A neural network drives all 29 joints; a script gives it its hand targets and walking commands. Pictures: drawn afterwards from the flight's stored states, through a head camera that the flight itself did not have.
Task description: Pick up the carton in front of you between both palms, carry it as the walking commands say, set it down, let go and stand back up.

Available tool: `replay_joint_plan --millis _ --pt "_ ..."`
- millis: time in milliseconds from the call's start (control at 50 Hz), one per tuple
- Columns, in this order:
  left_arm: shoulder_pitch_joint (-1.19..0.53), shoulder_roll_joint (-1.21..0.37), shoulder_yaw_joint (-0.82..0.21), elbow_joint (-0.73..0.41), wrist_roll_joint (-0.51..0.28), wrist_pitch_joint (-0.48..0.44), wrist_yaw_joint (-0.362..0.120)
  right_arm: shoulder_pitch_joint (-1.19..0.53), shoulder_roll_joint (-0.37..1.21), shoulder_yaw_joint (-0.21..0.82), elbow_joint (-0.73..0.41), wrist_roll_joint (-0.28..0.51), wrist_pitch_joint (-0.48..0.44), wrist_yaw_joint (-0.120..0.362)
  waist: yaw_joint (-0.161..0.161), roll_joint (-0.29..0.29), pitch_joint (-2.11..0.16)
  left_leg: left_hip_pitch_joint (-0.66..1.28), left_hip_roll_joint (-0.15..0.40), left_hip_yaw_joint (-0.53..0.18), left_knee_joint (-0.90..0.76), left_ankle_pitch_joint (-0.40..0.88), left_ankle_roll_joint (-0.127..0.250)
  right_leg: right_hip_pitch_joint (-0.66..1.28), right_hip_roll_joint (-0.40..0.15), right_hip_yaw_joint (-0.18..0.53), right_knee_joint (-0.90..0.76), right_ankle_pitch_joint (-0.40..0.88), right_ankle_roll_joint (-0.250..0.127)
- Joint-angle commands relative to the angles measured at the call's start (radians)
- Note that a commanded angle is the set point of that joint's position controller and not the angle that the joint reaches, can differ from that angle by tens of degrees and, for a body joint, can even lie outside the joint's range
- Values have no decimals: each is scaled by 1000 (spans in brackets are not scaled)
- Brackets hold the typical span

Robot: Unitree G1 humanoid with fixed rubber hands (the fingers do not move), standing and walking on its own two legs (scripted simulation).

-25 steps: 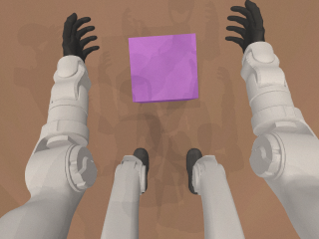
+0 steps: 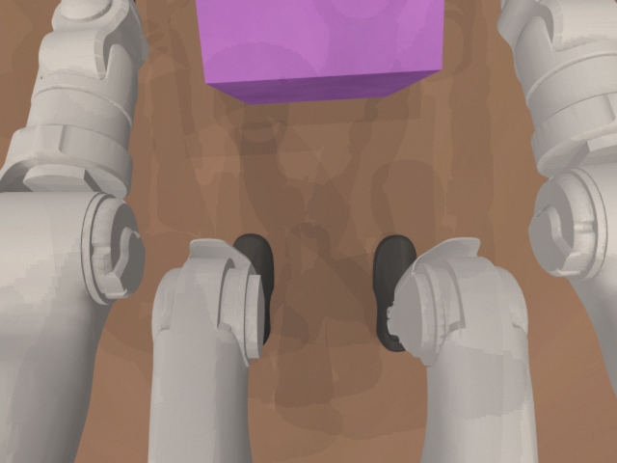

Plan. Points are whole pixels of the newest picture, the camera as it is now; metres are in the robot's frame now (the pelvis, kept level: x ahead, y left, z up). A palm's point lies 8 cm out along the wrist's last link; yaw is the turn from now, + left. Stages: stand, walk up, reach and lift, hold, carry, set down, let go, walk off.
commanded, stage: reach and lift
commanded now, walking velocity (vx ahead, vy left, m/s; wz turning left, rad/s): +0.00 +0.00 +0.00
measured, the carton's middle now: out of the picture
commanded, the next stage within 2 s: none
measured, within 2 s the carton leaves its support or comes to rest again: leaves its support in 1.00 s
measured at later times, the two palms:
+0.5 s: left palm out of the picture +0.56 +0.19 -0.20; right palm out of the picture +0.58 -0.16 -0.20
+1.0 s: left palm out of the picture +0.57 +0.17 -0.19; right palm out of the picture +0.58 -0.14 -0.19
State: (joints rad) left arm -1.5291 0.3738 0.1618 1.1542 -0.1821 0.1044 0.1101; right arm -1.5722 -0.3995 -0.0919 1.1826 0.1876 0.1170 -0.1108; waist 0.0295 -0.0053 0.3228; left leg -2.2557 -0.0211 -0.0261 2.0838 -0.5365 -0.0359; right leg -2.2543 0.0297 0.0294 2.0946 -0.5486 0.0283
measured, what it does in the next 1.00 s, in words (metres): stands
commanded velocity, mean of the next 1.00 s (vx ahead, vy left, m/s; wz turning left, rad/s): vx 0.00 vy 0.00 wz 0.00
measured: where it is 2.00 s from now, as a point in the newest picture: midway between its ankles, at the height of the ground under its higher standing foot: (323, 311)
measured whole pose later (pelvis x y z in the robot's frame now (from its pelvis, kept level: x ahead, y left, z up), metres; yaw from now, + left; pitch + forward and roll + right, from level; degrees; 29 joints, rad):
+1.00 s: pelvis +0.01 +0.00 -0.03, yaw +0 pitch +36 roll +0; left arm -1.47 0.28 0.22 0.94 -0.13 0.23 0.12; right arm -1.49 -0.29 -0.18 0.95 0.09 0.23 -0.13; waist 0.02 0.01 0.39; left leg -2.27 -0.03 -0.02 2.23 -0.60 -0.03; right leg -2.26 0.03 0.03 2.25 -0.62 0.03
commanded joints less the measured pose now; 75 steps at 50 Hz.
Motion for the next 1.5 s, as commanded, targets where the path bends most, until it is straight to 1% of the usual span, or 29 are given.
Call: replay_joint_plan --millis 0,80,100,120,140,240,300,360,480,560,600,620,640,700,740,780,820,880,920,960,1020,1060,1100,1140,1200,1240,1300,1360,1480 --pt "-292 140 -3 -55 -5 -36 -3 -296 -134 -6 -56 4 -39 5 9 -12 -1159 590 8 63 -110 229 -10 585 -6 -49 -113 205 8" --pt "-344 165 -45 -82 -47 -58 7 -351 -164 33 -87 44 -63 -1 6 -8 -1268 679 3 63 -52 335 -6 634 -6 -56 -53 300 9" --pt "-361 166 -45 -109 -55 -61 12 -366 -174 45 -98 49 -66 -4 16 -15 -1279 651 -2 69 -47 341 -10 662 -10 -52 -43 312 7" --pt "-368 169 -52 -121 -65 -62 14 -383 -172 50 -119 51 -67 -6 10 -35 -1274 658 -2 63 -46 349 -6 649 -7 -60 -34 319 11" --pt "-370 165 -59 -124 -70 -62 15 -388 -169 52 -130 53 -68 -6 9 -33 -1269 680 -4 60 -36 374 -4 636 -5 -64 -28 332 12" --pt "-295 134 -69 -102 -75 -60 25 -326 -135 78 -121 72 -66 -3 24 -33 -1316 743 -14 69 -9 461 -4 664 8 -74 -6 399 14" --pt "-239 104 -60 -53 -58 -60 19 -257 -108 59 -66 53 -63 3 18 -27 -1220 675 -15 69 -17 422 -8 606 9 -66 -16 369 15" --pt "-238 91 -40 -55 -35 -65 11 -240 -95 35 -52 28 -67 7 11 -17 -1162 622 -17 70 -23 389 -10 567 12 -57 -28 346 13" --pt "-290 78 -43 -77 -32 -66 6 -295 -82 39 -70 22 -71 1 4 -18 -1146 589 -20 73 -39 330 -10 584 13 -52 -47 305 9" --pt "-352 -6 -89 -90 -51 -58 -1 -360 7 82 -89 44 -64 7 11 -27 -1143 588 -28 79 -49 291 -7 617 23 -56 -54 278 7" --pt "-362 -34 -63 -84 -19 -53 -3 -374 41 69 -85 19 -57 11 18 -29 -1121 593 -35 82 -49 271 -7 627 30 -59 -56 261 8" --pt "-375 -78 -61 -90 -4 -48 -12 -382 80 61 -86 -2 -52 18 13 -29 -1109 596 -41 83 -48 263 -7 635 36 -62 -58 254 8" --pt "-433 -259 -104 -112 -5 -39 -46 -438 256 97 -108 -6 -45 50 10 -27 -1102 604 -52 84 -49 260 -2 632 49 -64 -59 250 5" --pt "-568 -738 -156 -120 38 7 -180 -539 745 135 -124 -60 0 187 5 -25 -1009 562 -78 92 -36 228 5 580 78 -71 -40 226 -5" --pt "-552 -893 -146 -155 62 43 -253 -507 910 109 -146 -86 35 259 1 -23 -969 529 -88 103 -25 212 12 537 83 -85 -31 202 -12" --pt "-539 -957 -144 -192 67 69 -293 -472 973 96 -166 -98 57 296 1 -26 -956 498 -88 107 -19 217 21 516 80 -95 -26 213 -22" --pt "-540 -996 -161 -232 56 89 -316 -472 1012 107 -212 -93 75 317 -3 -29 -983 513 -89 102 -14 243 31 503 79 -101 -20 235 -29" --pt "-558 -1052 -230 -305 14 104 -324 -490 1066 165 -291 -49 89 326 -6 -28 -1117 574 -90 103 -1 315 32 562 82 -104 -8 303 -33" --pt "-581 -1089 -294 -393 -31 111 -315 -529 1105 226 -377 -10 97 317 -5 -27 -1303 658 -93 107 3 391 29 644 87 -109 -3 373 -32" --pt "-590 -1147 -336 -494 -66 118 -295 -573 1148 287 -497 24 102 298 0 -30 -1580 789 -103 112 1 507 23 759 95 -116 -5 477 -26" --pt "-572 -1225 -365 -598 -64 155 -284 -564 1221 330 -632 34 133 289 -1 -28 -1897 911 -114 108 -20 651 13 870 105 -124 -23 614 -17" --pt "-539 -1275 -381 -631 -36 176 -271 -510 1281 336 -654 5 155 272 -2 -26 -1978 883 -126 127 -54 634 2 888 116 -128 -56 625 -9" --pt "-470 -1294 -368 -612 1 196 -272 -420 1322 312 -612 -36 182 273 -4 -20 -1883 832 -133 129 -99 584 -1 831 125 -127 -103 579 -2" --pt "-401 -1301 -318 -550 55 214 -280 -335 1347 259 -525 -80 203 282 1 -25 -1688 738 -135 131 -153 461 -1 723 128 -125 -164 451 0" --pt "-324 -1312 -180 -409 182 238 -299 -244 1355 109 -363 -195 225 303 8 -23 -1352 577 -134 133 -248 241 7 570 132 -119 -265 237 -6" --pt "-310 -1300 -104 -357 242 249 -309 -239 1336 30 -313 -254 231 310 11 -21 -1257 544 -134 128 -302 158 16 529 134 -116 -317 149 -14" --pt "-319 -1284 -36 -331 293 252 -315 -261 1313 -38 -296 -302 232 311 10 -17 -1242 558 -136 121 -361 108 23 535 136 -112 -375 92 -22" --pt "-329 -1292 -16 -328 312 258 -320 -275 1311 -61 -300 -325 236 311 2 -11 -1284 596 -135 118 -410 78 25 582 139 -113 -422 66 -26" --pt "-329 -1359 -69 -379 295 293 -341 -278 1372 -17 -363 -315 269 326 -3 -6 -1462 729 -136 122 -491 102 20 734 143 -118 -501 95 -18"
